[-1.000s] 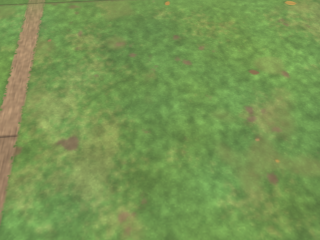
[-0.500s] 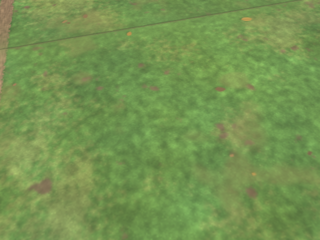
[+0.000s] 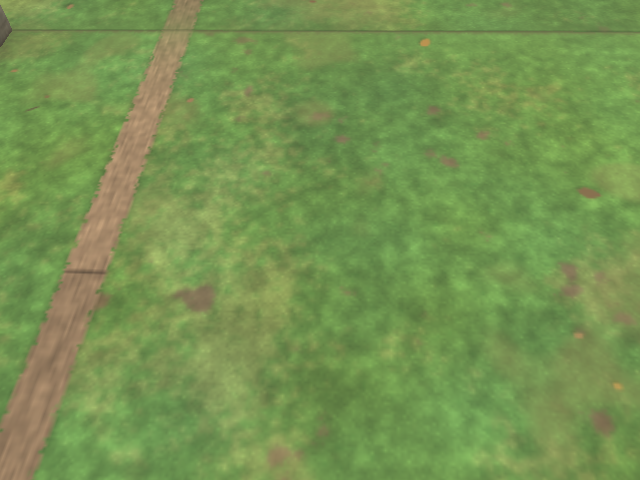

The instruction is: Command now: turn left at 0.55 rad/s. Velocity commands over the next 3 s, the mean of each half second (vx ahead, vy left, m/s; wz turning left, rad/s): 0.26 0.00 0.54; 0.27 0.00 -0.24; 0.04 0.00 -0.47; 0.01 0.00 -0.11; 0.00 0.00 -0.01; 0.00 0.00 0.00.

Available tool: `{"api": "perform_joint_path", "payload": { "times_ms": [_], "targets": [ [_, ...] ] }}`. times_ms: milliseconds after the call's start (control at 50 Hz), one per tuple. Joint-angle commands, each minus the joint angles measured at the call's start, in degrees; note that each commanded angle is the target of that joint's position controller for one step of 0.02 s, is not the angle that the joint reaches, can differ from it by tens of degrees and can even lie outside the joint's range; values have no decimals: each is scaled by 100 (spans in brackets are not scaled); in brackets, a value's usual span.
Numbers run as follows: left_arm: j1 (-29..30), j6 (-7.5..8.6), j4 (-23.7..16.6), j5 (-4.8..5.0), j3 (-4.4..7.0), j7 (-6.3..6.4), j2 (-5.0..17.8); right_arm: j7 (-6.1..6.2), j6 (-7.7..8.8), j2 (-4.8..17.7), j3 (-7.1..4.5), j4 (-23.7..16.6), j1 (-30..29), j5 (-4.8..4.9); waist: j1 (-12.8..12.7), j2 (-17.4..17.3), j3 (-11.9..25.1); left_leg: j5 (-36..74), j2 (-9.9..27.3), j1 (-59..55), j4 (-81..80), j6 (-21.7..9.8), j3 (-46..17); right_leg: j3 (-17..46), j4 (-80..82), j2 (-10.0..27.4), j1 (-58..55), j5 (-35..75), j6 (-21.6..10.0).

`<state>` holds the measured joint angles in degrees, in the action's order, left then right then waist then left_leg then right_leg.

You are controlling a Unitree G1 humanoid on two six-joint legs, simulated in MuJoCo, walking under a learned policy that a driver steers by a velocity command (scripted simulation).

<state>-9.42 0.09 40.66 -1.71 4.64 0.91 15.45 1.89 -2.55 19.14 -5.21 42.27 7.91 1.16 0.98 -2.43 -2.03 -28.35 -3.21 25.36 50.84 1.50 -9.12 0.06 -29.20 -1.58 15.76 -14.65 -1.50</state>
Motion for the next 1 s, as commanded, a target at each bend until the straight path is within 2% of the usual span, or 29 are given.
{"api": "perform_joint_path", "payload": {
  "times_ms": [20, 40, 80, 120, 180, 240, 320, 380, 400, 420, 440, 460, 480, 500, 520, 580, 620, 680, 720, 800, 840, 860, 880, 900, 920, 940, 960, 980, 1000],
  "targets": [
    [588, 163, -589, 15, 138, 49, 715, 62, -18, 869, -322, -126, 429, 9, 218, 848, 230, 85, 259, 957, 1844, 171, 34, 1588, 1370, 1728, -516, 826, -943],
    [626, 165, -567, 80, 116, 88, 675, 59, -60, 766, -303, -140, 408, -9, 162, 895, 142, 377, 294, 1061, 2003, 267, 74, 1331, 1351, 1647, -539, 1001, -931],
    [221, 143, -464, 107, 109, 188, 686, -19, -41, 569, -233, -326, 182, 21, -49, 1055, 252, 869, 428, 1243, 1761, 355, 422, 1014, 1634, 1507, -806, -58, -920],
    [-194, 143, -372, 125, 141, 252, 777, -85, 17, 477, -169, -542, -207, 39, -350, 1125, 278, 963, 555, 1569, 1248, 414, 552, 1142, 1866, 1680, -1312, -865, -982],
    [-424, 192, -301, 154, 220, 243, 982, -174, 102, 347, -98, -718, -399, -5, -484, 1010, 309, 903, 715, 1520, 516, 368, 675, 1047, 1999, 1917, -1607, -1071, -1000],
    [-405, 248, -272, 207, 290, 156, 1124, -279, 169, 209, -22, -795, -396, -4, -467, 1037, 172, 851, 799, 1011, -197, 168, 926, 631, 2103, 1965, -1271, -1070, -944],
    [-357, 310, -201, 318, 350, -22, 1231, -386, 208, 228, -8, -775, -201, 29, -346, 1045, 34, 750, 730, 59, -1085, -182, 1274, 144, 1982, 1969, -780, -996, -888],
    [-187, 268, -128, 392, 305, -108, 1097, -392, 207, 276, -73, -433, 633, 33, 133, 712, 187, 1166, 340, -1463, -2008, -470, 1714, -439, 1036, 1772, -67, -1039, -624],
    [-244, 277, -110, 301, 198, -128, 805, -339, 205, 583, -236, -200, 1367, 76, 422, 250, 485, 992, 212, -2537, -2199, -673, 1501, -877, -215, 1443, 473, -570, -390],
    [39, 312, -349, 67, 29, -148, 342, -252, 242, 1237, -405, -99, 2156, 83, 660, -1302, 567, 926, 1529, -3462, -2844, -1198, -689, -1259, -2841, 844, 1986, -1617, 119],
    [215, 469, -712, 166, 15, -138, 393, -311, 440, 1547, -362, -393, 1852, -4, 479, -1523, 679, -605, 2483, -3695, -3899, -2238, -3480, -229, -4036, 86, 3731, -2029, 266],
    [412, 584, -667, 392, 98, -187, 873, -357, 580, 968, -209, -416, 1693, -26, 572, -751, 394, -591, 2585, -3563, -4088, -2208, -3056, 215, -4397, 513, 4090, -1544, 119],
    [325, 627, -605, 435, 121, -231, 977, -356, 649, 665, -92, -419, 1480, -44, 388, -748, 148, -90, 2395, -3356, -3955, -1974, -2345, 206, -4240, 719, 4127, -907, -11],
    [171, 621, -412, 331, 114, -232, 948, -350, 667, 469, -16, -461, 1200, -54, 233, -395, 68, 571, 2118, -3044, -3861, -1722, -1665, 226, -3995, 919, 3827, -400, -22],
    [98, 598, -328, 235, 123, -249, 937, -324, 663, 409, 27, -487, 927, -83, 86, -381, -8, 1403, 1892, -2691, -3895, -1527, -1090, 241, -3619, 1015, 3478, -6, 11],
    [-92, 461, -121, 259, 60, -321, 713, -215, 727, 462, 36, -453, 938, -172, -15, -224, 120, 3400, 1589, -2444, -4038, -1262, 24, 110, -3291, 939, 2986, 888, 164],
    [105, 411, -159, 292, 4, -309, 584, -163, 750, 468, 41, -357, 1061, -187, 51, -73, 11, 3820, 1459, -2385, -4156, -1119, 545, 159, -2734, 783, 2972, 1363, 226],
    [628, 464, -303, 283, -110, -368, 332, -44, 732, 489, 62, -276, 994, -223, 183, -164, -258, 4672, 1144, -1871, -4244, -696, 1398, -162, -1182, 401, 2136, 2226, 200],
    [973, 490, -430, 249, -165, -464, 198, 38, 706, 546, 53, -111, 1245, -186, 315, -133, -271, 5048, 1253, -2042, -4151, -581, 1525, -302, -641, 283, 1907, 2539, 152],
    [683, 495, -480, 218, -49, -637, 522, 190, 536, 765, -36, -100, 1146, -109, 55, -384, 151, 6878, 1444, -2889, -3083, -453, 1622, -526, -270, -120, 1540, 1888, -95],
    [-370, 463, -244, 222, 119, -597, 876, 263, 423, 829, -75, -235, 943, -142, -449, -530, 737, 7718, 1409, -2914, -1646, -334, 1614, -549, -233, -399, 524, 1472, -314],
    [-982, 463, -152, 215, 203, -488, 1054, 238, 428, 807, -59, -349, 701, -116, -873, -295, 999, 7077, 1163, -2397, -380, -182, 1714, -304, 413, -327, -476, 2182, -541],
    [-1176, 439, -201, 144, 225, -358, 1406, 133, 505, 194, 123, -509, 1100, -315, -579, 1070, 1611, 2264, 542, -714, 1616, 22, 1632, 1085, -200, 869, -2349, 4584, -1105],
    [-941, 463, -384, 27, 220, -338, 1662, 4, 577, -62, 268, -546, 1954, -293, -135, 1676, 2769, -1472, -403, 1110, 3716, 413, 558, 4008, -193, 2466, -3993, 5304, -2647],
    [-733, 355, -561, 97, 219, -292, 1374, -115, 640, 649, 137, -471, 1550, -144, -554, 635, 3008, -745, -42, 1142, 3876, 255, -134, 3713, 444, 2186, -3441, 3754, -2467],
    [-279, 292, -657, 193, 143, -243, 1125, -129, 632, 745, 107, -711, 935, -20, -458, 373, 2017, -313, 170, 1353, 3481, 144, 20, 3074, 723, 1869, -2520, 2661, -2138],
    [20, 227, -679, 285, 75, -204, 918, -78, 578, 660, 117, -733, 752, -89, -217, -200, 1214, -9, 381, 1349, 2951, 142, 190, 2628, 1032, 1567, -1421, 1934, -1824],
    [188, 188, -726, 289, 55, -173, 869, -17, 479, 673, 98, -769, 713, -153, -77, -120, 832, 193, 496, 1095, 2502, 168, 218, 2446, 1216, 1385, -595, 1557, -1716],
    [280, 155, -741, 217, 72, -167, 906, -9, 392, 632, 94, -771, 807, -165, 75, 147, 575, 300, 548, 688, 2115, 185, 260, 2242, 1389, 1145, 103, 1313, -1636]
  ]
}}
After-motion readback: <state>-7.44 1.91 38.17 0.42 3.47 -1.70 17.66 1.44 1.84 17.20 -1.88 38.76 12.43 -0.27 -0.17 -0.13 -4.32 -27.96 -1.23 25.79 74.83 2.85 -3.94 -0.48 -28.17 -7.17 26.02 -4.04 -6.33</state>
